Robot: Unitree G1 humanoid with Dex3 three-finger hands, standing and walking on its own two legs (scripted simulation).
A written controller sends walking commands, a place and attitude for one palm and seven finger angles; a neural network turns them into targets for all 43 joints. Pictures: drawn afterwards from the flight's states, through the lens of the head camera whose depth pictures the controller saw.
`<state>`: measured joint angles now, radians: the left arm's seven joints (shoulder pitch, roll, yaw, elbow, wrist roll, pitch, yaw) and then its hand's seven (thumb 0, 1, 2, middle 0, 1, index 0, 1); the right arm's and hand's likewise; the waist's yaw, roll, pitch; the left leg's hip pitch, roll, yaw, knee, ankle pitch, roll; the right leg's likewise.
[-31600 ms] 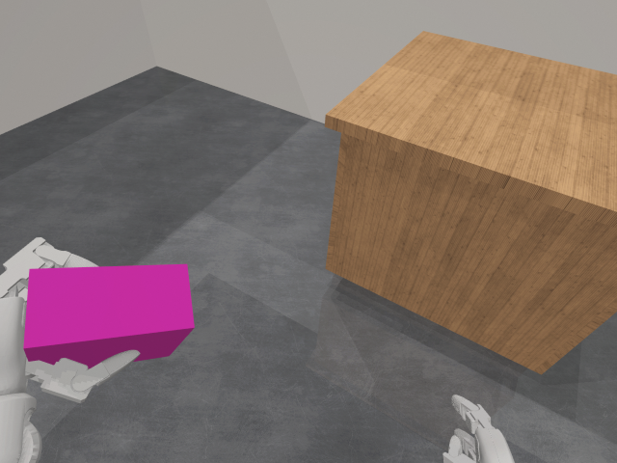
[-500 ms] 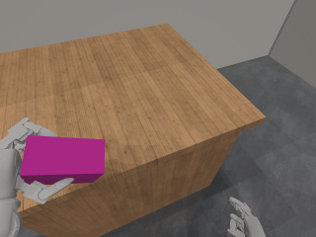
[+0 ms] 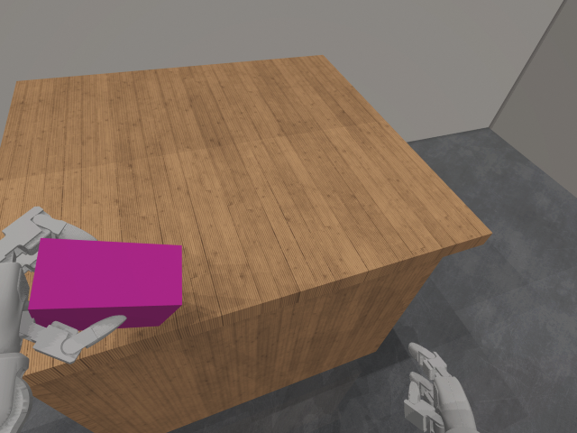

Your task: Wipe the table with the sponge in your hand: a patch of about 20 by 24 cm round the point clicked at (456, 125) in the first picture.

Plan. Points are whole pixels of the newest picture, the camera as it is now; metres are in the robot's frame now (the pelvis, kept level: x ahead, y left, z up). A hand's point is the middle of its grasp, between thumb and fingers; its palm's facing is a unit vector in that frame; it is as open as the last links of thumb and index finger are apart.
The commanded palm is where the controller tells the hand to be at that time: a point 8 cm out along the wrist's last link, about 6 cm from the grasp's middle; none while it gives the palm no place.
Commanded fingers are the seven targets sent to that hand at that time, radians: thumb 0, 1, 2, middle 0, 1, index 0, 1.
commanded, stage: look again from close up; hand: left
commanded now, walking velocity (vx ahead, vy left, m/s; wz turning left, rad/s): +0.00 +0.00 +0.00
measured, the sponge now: (131, 289) +0.23 +0.21 +0.12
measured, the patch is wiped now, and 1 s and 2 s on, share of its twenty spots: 0.00 0.00 0.00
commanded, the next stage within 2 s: come to a stop and stand still in 0.28 s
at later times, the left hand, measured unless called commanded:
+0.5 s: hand (83, 290) +0.21 +0.24 +0.15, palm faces +0.38 -0.86 -0.36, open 10.5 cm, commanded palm +0.15 +0.27 +0.18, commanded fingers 0.00 0.10 1.30 -1.20 -1.60 -1.20 -1.60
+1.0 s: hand (86, 286) +0.22 +0.25 +0.14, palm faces +0.41 -0.80 -0.44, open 10.5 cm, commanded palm +0.15 +0.26 +0.18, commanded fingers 0.00 0.10 1.30 -1.20 -1.60 -1.20 -1.60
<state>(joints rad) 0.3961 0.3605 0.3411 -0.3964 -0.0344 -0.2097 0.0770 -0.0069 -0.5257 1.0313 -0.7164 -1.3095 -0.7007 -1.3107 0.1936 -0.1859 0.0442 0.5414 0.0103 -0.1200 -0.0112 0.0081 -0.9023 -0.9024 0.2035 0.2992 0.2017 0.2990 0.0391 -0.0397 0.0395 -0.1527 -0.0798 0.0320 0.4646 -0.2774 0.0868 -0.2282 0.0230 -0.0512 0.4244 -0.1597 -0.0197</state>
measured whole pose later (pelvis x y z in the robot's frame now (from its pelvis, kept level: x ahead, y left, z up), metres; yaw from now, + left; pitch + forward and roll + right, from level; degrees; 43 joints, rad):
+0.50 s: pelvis -0.01 -0.01 +0.00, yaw +0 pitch -2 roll -1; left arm 0.40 0.35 0.33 -0.41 -0.01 -0.23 0.09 -0.01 -0.52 1.03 -0.72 -1.31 -0.70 -1.31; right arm 0.25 -0.20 0.03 0.58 0.00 -0.13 -0.01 0.01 -0.90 -0.90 0.20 0.30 0.20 0.30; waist 0.03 -0.03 0.06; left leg -0.15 -0.07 0.02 0.45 -0.26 0.08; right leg -0.22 0.03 -0.06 0.39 -0.14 -0.03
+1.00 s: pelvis +0.01 -0.03 -0.01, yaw +4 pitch +2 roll +0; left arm 0.43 0.46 0.38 -0.45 -0.09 -0.22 0.12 -0.01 -0.53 1.03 -0.72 -1.31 -0.70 -1.31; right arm 0.23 -0.27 0.01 0.58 0.03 -0.16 0.01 0.01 -0.90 -0.90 0.20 0.30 0.20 0.30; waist 0.04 -0.04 0.09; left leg -0.28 -0.09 -0.04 0.54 -0.30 0.05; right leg -0.35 0.02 -0.09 0.55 -0.24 -0.06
